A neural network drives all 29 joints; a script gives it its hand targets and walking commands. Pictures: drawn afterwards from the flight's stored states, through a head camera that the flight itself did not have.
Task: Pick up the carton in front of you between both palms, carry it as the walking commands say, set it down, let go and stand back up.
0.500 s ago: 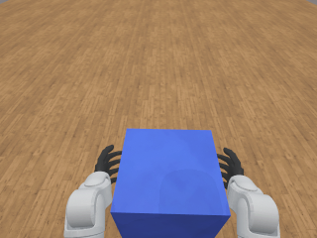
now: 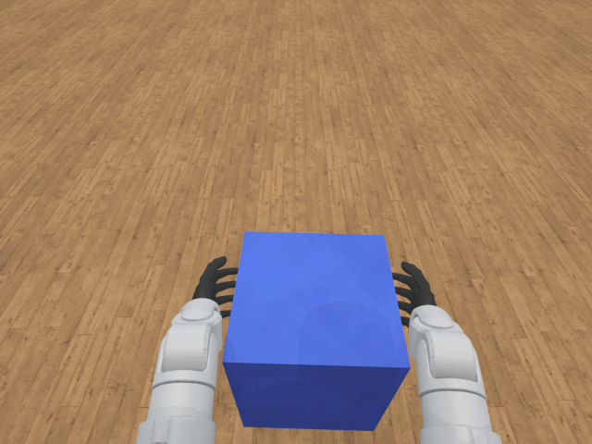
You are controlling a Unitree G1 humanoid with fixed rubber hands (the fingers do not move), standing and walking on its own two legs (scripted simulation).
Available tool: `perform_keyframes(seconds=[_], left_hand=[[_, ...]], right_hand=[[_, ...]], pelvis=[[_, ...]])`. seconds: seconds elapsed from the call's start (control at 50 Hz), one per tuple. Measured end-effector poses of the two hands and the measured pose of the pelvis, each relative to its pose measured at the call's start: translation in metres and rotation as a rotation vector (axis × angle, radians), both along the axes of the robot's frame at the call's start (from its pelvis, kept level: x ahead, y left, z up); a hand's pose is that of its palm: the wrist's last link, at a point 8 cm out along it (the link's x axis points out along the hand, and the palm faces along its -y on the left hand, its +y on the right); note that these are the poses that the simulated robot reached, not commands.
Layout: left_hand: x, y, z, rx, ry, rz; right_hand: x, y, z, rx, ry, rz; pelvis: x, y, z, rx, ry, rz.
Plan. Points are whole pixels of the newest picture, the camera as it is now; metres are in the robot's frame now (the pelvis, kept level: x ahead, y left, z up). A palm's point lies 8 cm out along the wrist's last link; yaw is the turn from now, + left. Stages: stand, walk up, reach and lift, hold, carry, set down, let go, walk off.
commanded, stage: carry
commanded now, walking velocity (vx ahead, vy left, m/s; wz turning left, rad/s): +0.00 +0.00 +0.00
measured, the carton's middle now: (311, 334) +0.29 +0.00 -0.04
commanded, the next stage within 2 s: hold in 0.52 s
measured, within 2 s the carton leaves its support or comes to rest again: neither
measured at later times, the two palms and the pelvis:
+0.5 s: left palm (209, 300) +0.30 +0.14 +0.04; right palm (423, 306) +0.30 -0.16 +0.04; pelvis +0.00 +0.00 +0.00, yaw +0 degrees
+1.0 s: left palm (216, 312) +0.27 +0.13 +0.05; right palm (444, 335) +0.25 -0.17 +0.05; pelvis -0.03 +0.01 +0.01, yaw -5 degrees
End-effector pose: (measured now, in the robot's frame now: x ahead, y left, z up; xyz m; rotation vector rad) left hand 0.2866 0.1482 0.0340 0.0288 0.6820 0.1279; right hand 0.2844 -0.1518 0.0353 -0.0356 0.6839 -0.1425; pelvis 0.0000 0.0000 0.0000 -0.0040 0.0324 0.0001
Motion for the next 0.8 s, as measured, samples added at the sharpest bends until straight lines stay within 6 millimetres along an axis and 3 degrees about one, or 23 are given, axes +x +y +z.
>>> perform_keyframes(seconds=[0.52, 0.8], left_hand=[[0.009, -0.004, 0.006, -0.007, -0.038, 0.007], [-0.003, -0.028, 0.01, -0.006, -0.034, -0.084]], right_hand=[[0.011, -0.004, 0.006, 0.007, -0.037, 0.006], [-0.026, -0.028, 0.012, -0.006, -0.033, -0.064]], pelvis=[[0.002, -0.005, -0.002, 0.004, 0.004, 0.0], [-0.016, -0.005, 0.009, 0.003, -0.134, -0.07]])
